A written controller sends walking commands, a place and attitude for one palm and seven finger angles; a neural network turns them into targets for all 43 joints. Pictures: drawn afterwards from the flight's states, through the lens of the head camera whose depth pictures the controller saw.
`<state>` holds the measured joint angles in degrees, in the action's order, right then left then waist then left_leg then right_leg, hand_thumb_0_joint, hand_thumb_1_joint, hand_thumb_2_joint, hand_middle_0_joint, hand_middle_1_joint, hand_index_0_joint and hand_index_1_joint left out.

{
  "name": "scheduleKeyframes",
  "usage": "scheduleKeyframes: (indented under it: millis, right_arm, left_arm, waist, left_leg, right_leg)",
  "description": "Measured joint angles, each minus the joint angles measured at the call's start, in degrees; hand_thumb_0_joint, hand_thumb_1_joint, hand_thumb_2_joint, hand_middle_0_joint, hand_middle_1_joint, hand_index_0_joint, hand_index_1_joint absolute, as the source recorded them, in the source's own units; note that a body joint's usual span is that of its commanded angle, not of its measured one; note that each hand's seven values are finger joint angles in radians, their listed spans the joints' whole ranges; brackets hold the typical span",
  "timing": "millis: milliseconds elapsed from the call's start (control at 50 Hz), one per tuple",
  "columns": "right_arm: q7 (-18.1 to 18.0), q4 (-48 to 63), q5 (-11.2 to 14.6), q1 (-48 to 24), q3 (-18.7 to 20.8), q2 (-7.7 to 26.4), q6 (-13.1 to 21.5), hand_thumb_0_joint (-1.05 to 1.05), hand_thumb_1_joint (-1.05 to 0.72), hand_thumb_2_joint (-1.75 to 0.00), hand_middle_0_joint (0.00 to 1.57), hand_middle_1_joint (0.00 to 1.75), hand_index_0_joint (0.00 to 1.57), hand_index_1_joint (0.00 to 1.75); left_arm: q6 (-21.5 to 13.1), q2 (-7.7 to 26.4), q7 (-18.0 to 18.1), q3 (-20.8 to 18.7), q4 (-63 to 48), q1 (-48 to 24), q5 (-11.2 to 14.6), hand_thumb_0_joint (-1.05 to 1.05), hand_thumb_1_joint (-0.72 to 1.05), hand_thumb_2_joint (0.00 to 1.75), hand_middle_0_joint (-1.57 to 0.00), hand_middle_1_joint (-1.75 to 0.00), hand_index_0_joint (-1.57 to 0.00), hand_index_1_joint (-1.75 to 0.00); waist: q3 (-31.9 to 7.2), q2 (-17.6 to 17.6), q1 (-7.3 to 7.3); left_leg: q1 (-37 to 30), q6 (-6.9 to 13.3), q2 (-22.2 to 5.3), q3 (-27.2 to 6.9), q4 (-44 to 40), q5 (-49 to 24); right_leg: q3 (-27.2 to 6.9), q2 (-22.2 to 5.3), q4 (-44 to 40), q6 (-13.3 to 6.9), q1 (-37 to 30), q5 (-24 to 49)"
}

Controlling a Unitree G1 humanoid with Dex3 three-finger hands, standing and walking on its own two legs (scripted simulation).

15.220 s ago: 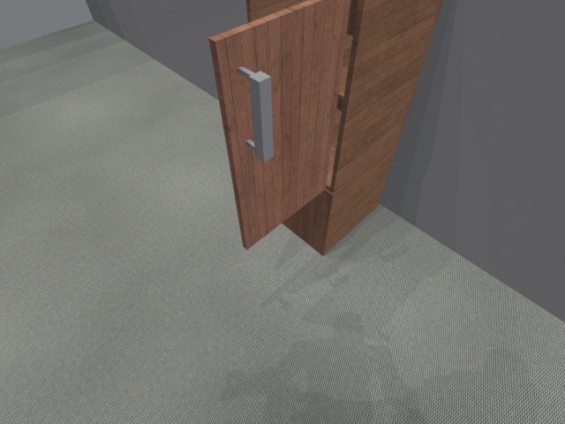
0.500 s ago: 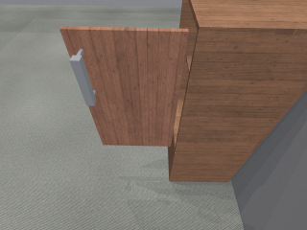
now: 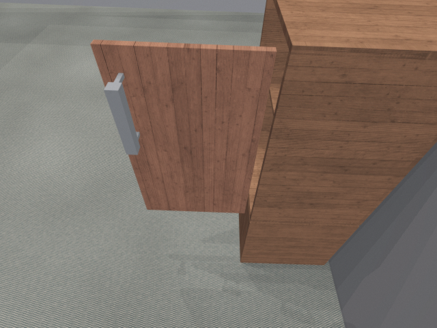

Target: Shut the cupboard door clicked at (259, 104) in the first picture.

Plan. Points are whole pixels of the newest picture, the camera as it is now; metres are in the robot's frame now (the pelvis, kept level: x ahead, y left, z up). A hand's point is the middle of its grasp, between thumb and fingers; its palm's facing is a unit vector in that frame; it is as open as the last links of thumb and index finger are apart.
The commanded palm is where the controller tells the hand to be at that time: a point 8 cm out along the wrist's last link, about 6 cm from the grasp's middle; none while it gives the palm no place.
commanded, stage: look again from close up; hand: left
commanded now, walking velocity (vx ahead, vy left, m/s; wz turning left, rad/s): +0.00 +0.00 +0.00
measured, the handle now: (127, 115) +0.51 +0.23 +0.10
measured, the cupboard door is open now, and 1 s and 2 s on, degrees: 90 90 90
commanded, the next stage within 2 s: shuffle to correct the standing spot in 0.42 s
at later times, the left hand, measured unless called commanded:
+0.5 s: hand out of the picture +0.01 +0.18 -0.18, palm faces +0.00 -0.98 -0.19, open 7.4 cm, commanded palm none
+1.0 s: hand out of the picture +0.03 +0.19 -0.19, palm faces +0.04 -0.99 -0.16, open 7.4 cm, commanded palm none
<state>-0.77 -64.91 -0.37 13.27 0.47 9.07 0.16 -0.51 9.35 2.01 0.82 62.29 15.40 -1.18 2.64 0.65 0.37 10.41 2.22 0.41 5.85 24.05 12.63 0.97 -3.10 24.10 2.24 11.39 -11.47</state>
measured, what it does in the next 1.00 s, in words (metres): shifts its weight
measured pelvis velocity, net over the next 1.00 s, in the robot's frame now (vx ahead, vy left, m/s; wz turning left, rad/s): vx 0.08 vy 0.03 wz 0.00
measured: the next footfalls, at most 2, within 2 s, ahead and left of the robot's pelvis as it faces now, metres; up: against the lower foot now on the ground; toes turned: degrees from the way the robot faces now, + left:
right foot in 1.26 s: +0.16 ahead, -0.09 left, +0.00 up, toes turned -1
left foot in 1.52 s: +0.10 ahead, +0.14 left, +0.00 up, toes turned +4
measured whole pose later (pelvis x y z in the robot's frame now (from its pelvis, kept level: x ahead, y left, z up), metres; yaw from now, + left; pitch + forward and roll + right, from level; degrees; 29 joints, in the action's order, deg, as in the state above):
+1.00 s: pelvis +0.08 +0.03 -0.01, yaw +0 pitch +0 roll -1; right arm -2.7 -63.8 -0.6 18.1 0.2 8.0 1.4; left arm 1.4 8.1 2.4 -0.9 63.6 20.1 -1.1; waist 3.1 1.6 -0.2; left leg 7.2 4.0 1.9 5.9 29.0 21.8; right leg 1.9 -4.6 35.5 1.9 11.9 -22.1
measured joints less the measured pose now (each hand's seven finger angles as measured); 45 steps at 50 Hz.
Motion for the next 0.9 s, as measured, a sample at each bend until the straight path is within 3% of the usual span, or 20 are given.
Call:
scheduleKeyframes:
  millis: [600, 740, 860, 900]
  right_arm:
    - [-0.2, -0.8, -0.1, 0.9, -0.1, 0.0, 0.2, 0.00, -0.91, -0.90, 0.20, 0.30, 0.20, 0.30]
    - [0.0, -0.4, -0.6, 3.6, 0.2, 0.1, -0.7, 0.00, -0.91, -0.90, 0.20, 0.30, 0.20, 0.30]
    - [-0.2, 0.3, -0.7, 6.0, 0.2, 0.4, -0.6, 0.00, -0.91, -0.90, 0.20, 0.30, 0.20, 0.30]
    - [-0.4, 0.3, -0.6, 6.0, 0.1, 0.1, -0.4, 0.00, -0.91, -0.90, 0.20, 0.30, 0.20, 0.30]
  left_arm:
    - [0.1, 0.1, -0.1, -0.4, 1.3, 0.2, -0.1, 0.01, 0.91, 0.90, -0.20, -0.30, -0.20, -0.30]
    - [0.7, -0.5, -0.7, -1.0, 1.0, 2.6, -0.7, 0.01, 0.91, 0.90, -0.19, -0.30, -0.20, -0.30]
    - [0.0, -1.4, -0.9, -2.0, 0.5, 5.3, -0.3, 0.01, 0.91, 0.90, -0.20, -0.30, -0.20, -0.30]
    - [0.0, -1.5, -0.7, -2.3, 0.7, 6.1, -0.2, 0.00, 0.90, 0.90, -0.20, -0.30, -0.20, -0.30]
  waist:
    - [-0.1, 0.0, -0.08]
    - [-2.0, -0.2, -0.42]
    - [-2.1, -1.1, -0.82]
    - [-1.9, -0.4, -1.05]
  left_leg:
    - [-1.7, 0.5, 0.8, -0.2, -1.5, 0.2]
    - [-0.9, 0.4, 0.6, -0.2, 1.7, 3.4]
    - [1.0, 0.1, -0.2, -0.9, 7.6, 8.3]
    - [0.4, 1.1, 0.2, -0.7, 8.0, 9.5]
  right_leg:
    - [0.2, -0.7, -1.1, 0.6, -1.7, -0.4]
    - [0.1, -0.6, 2.2, -0.1, -0.8, -3.8]
    - [0.9, -0.2, 4.3, 0.5, -0.9, -6.9]
    - [0.6, -0.6, 5.0, 1.0, -1.2, -8.0]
